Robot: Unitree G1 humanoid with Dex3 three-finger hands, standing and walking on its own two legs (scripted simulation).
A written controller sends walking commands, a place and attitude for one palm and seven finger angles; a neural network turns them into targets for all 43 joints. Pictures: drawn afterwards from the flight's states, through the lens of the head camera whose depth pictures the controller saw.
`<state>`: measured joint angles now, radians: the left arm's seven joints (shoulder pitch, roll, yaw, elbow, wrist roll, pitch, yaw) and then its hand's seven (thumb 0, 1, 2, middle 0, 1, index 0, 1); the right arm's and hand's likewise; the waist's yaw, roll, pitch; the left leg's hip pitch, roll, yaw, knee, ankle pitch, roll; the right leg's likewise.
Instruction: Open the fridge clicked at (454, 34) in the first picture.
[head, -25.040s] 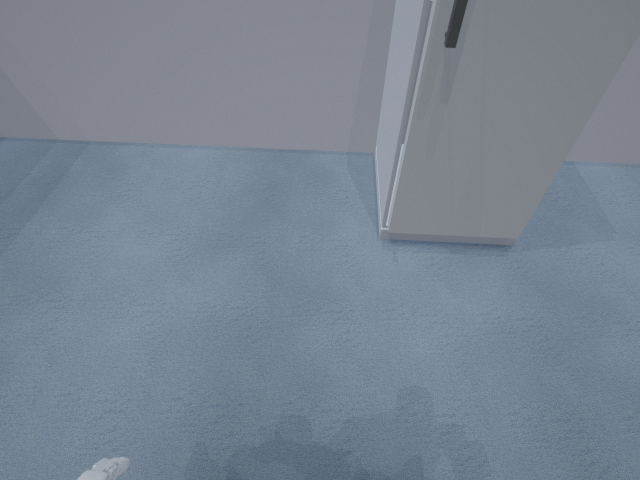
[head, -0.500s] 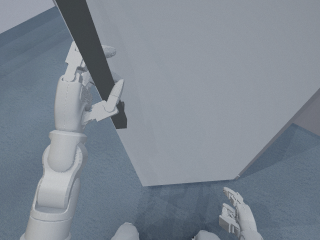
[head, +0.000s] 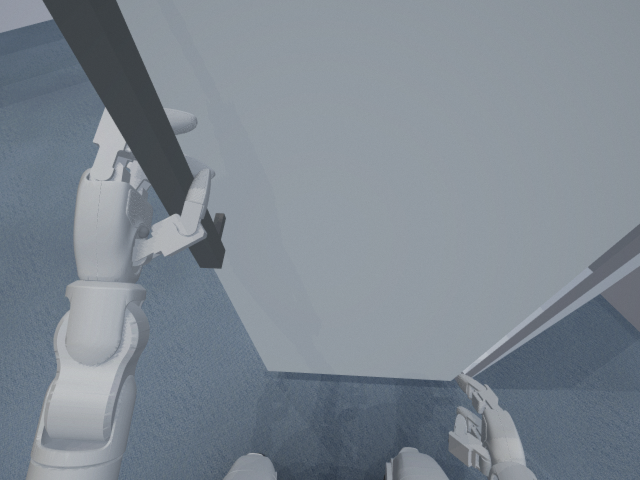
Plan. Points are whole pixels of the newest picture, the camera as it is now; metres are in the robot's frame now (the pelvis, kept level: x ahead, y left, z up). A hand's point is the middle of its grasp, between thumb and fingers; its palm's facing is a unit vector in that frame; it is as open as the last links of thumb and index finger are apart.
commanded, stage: walk backward, drawing the door open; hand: left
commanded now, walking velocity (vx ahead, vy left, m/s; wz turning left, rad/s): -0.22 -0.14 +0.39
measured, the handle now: (159, 115) +0.36 +0.15 +0.26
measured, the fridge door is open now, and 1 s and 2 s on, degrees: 58 65 64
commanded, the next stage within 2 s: stop walking and hold the door back in 0.08 s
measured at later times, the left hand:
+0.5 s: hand (198, 281) +0.25 +0.11 +0.20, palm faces +0.40 -0.90 -0.16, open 6.2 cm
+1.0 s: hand (197, 261) +0.26 +0.12 +0.20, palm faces +0.37 -0.92 -0.16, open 5.6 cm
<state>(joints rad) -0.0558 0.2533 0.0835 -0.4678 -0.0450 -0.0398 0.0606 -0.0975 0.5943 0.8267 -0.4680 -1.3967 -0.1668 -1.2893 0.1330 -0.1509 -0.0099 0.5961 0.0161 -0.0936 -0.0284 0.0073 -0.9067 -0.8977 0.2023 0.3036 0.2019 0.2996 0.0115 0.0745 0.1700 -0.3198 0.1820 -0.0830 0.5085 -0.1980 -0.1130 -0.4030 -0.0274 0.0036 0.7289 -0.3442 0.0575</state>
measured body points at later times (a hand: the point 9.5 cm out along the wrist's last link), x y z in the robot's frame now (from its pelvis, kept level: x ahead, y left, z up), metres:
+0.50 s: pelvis -0.07 -0.12 +0.00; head -0.05 -0.12 +0.45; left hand +0.22 +0.16 +0.21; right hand +0.18 -0.29 -0.08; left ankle -0.07 -0.03 -0.73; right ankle -0.02 -0.24 -0.71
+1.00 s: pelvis -0.12 -0.13 +0.00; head -0.12 -0.14 +0.45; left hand +0.24 +0.17 +0.21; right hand +0.01 -0.37 -0.13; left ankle -0.11 +0.00 -0.73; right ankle -0.06 -0.24 -0.73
